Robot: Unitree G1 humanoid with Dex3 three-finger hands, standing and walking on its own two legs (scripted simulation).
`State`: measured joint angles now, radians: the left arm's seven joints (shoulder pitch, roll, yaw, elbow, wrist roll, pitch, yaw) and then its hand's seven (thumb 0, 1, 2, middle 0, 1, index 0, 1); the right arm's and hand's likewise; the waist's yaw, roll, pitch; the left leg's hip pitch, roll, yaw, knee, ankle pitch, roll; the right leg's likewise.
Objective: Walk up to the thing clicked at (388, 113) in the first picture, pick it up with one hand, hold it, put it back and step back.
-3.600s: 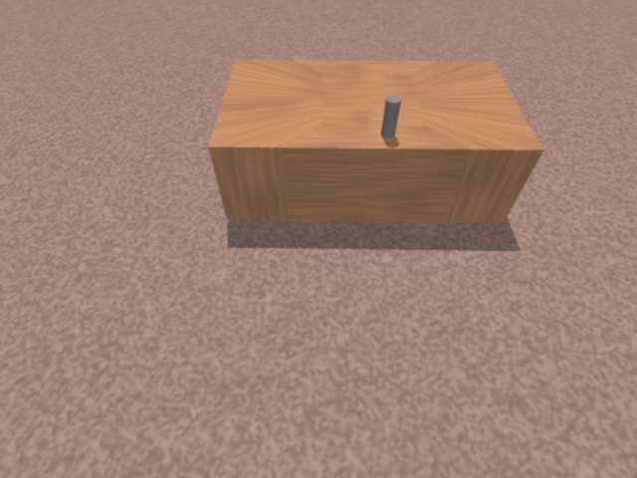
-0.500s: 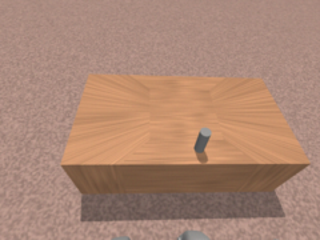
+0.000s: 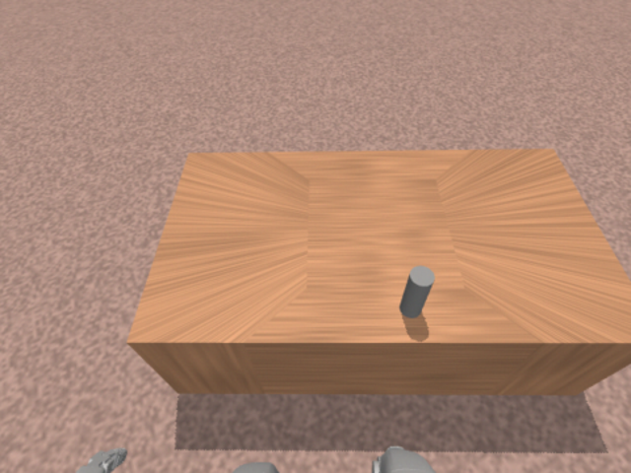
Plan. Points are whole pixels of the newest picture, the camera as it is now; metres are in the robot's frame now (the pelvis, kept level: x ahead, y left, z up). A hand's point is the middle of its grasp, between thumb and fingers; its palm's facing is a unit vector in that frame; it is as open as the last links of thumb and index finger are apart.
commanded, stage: walk up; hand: right
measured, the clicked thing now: (415, 293) +0.51 -0.20 -0.28
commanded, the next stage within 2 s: stand in 1.28 s
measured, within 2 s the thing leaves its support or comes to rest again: neither
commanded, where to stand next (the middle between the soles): +0.11 +0.01 m, yaw +0 degrees
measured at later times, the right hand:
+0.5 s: hand (511, 472) +0.14 -0.24 -0.12, palm faces -0.04 +0.94 -0.33, open 7.4 cm
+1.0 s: hand out of the picture +0.12 -0.25 -0.13, palm faces -0.02 +0.95 -0.32, open 7.4 cm
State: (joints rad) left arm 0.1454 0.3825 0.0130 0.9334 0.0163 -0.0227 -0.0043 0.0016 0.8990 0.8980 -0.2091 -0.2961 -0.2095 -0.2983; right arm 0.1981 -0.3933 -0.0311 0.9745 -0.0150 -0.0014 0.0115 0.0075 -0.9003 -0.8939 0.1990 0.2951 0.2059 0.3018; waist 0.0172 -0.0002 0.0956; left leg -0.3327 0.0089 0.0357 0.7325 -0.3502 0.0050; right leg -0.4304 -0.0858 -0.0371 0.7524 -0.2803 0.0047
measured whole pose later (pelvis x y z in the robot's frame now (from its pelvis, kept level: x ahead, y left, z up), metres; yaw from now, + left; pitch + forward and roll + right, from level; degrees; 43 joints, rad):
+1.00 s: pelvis +0.04 +0.00 +0.04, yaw +1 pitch -3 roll +0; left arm 0.07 0.35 0.00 1.15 0.02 -0.02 0.00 0.00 0.90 0.90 -0.21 -0.30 -0.21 -0.30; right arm 0.10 -0.36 -0.02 1.15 -0.01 0.02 0.02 0.01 -0.90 -0.89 0.20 0.30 0.21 0.30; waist 0.00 0.02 0.06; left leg -0.08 0.01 0.02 0.34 -0.22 -0.01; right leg -0.17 -0.05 -0.04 0.35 -0.14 0.03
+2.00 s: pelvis +0.05 -0.02 +0.04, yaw +1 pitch -2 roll +0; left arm 0.10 0.35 0.00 1.14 0.01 -0.01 -0.01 0.00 0.90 0.90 -0.21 -0.30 -0.21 -0.30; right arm 0.11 -0.35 -0.01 1.14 -0.01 0.00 0.01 0.01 -0.90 -0.89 0.20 0.30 0.21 0.30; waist 0.00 0.01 0.05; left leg -0.07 0.05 0.00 0.31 -0.21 -0.05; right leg -0.16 -0.02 -0.06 0.35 -0.15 -0.01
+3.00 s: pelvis +0.06 -0.02 +0.04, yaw +1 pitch -2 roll +0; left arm 0.10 0.35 0.00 1.14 0.01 -0.01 -0.01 0.00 0.90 0.90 -0.21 -0.30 -0.21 -0.30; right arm 0.12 -0.35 0.00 1.12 -0.02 0.00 0.00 0.01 -0.90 -0.89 0.20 0.30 0.21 0.30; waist 0.00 0.01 0.05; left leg -0.05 0.06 0.01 0.30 -0.22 -0.05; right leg -0.15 -0.01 -0.05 0.34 -0.16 -0.01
